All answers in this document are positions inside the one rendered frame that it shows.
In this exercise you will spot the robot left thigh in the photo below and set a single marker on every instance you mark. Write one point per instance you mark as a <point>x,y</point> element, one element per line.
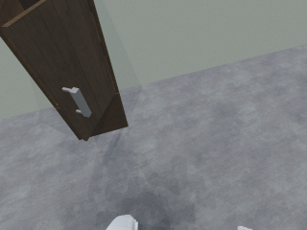
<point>123,222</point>

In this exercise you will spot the handle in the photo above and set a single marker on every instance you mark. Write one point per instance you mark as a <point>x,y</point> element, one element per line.
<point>79,100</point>

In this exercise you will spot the cupboard door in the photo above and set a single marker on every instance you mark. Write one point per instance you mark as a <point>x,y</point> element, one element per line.
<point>59,40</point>

